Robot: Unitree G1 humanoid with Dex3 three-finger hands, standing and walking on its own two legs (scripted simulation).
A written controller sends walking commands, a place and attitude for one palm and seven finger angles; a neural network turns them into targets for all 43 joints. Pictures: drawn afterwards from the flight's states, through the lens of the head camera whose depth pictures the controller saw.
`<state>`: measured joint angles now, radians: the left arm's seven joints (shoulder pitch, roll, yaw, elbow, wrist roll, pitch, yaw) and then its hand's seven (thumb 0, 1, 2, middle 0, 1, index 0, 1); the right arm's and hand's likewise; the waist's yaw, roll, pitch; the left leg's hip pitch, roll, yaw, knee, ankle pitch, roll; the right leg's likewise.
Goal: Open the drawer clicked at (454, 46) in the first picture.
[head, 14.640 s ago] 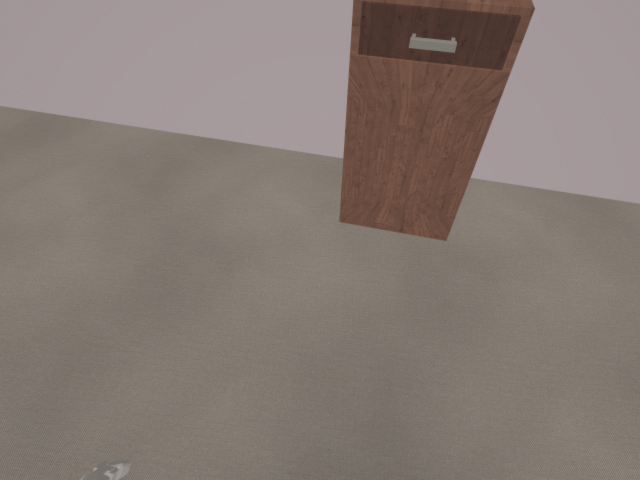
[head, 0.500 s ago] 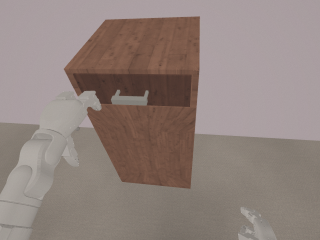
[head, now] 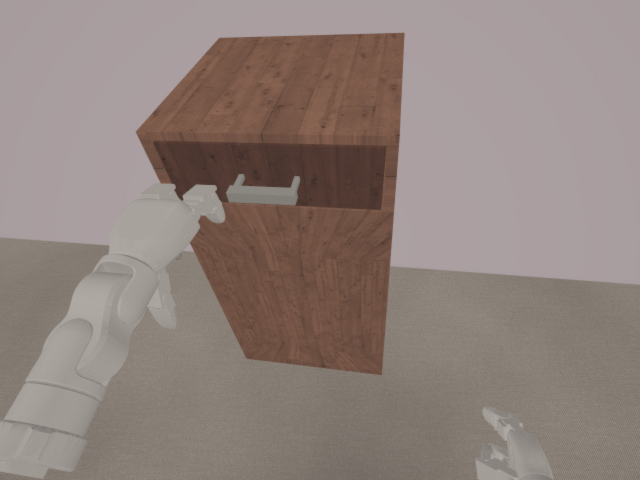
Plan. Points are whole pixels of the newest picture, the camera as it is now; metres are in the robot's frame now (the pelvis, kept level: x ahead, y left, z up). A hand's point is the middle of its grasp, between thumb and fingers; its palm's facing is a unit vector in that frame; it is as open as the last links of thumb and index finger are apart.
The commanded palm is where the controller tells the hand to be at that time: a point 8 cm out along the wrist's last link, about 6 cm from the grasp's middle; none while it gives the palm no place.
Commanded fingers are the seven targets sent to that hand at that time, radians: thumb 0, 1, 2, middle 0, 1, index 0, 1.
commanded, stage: move the hooked fingers above the handle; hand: left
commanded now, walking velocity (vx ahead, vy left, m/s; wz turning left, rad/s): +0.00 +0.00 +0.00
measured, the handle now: (265, 187) +0.58 +0.19 +0.03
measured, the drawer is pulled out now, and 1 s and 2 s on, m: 0.00 0.00 0.00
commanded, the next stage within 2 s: lower the fingers behind the handle in 2.00 s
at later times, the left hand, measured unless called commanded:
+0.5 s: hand (215, 215) +0.42 +0.21 +0.11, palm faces +0.03 -0.02 -1.00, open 13.9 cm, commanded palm +0.39 +0.22 +0.17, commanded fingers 0.00 -0.50 0.30 -0.30 -1.20 -0.30 -1.20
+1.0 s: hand (232, 195) +0.48 +0.21 +0.10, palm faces -0.02 +0.01 -1.00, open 13.9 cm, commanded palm +0.47 +0.21 +0.16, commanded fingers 0.00 -0.50 0.30 -0.30 -1.20 -0.30 -1.20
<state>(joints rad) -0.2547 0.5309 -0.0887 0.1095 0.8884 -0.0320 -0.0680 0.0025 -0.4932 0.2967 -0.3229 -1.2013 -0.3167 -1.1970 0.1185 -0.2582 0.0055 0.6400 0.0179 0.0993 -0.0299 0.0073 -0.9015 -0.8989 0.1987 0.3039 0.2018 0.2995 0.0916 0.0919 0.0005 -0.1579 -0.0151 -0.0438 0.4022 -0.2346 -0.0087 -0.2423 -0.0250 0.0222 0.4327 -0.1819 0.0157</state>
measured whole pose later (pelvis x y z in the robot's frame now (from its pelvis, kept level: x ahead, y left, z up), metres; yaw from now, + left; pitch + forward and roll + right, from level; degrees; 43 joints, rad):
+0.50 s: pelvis +0.02 +0.01 +0.00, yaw -2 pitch +4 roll +1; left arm -0.49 0.49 -0.12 0.40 0.95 -0.03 0.01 0.00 -0.49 0.30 -0.32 -1.20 -0.32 -1.20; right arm 0.20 -0.26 -0.03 0.66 0.03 0.12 -0.04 0.01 -0.90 -0.90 0.20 0.30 0.20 0.30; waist 0.04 0.07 -0.03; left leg -0.23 -0.01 -0.01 0.43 -0.27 0.00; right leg -0.33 -0.02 0.05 0.47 -0.21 0.02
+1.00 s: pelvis +0.03 +0.01 -0.01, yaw -1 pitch +9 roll +0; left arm -0.73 0.47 -0.13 0.73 1.01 -0.01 0.06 0.00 -0.49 0.30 -0.32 -1.20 -0.32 -1.20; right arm 0.24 -0.25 -0.04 0.65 0.02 0.13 -0.03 0.00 -0.90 -0.90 0.20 0.30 0.20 0.30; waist 0.00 0.05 -0.07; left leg -0.36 -0.01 -0.02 0.54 -0.33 0.00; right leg -0.45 -0.02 0.05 0.55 -0.26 0.02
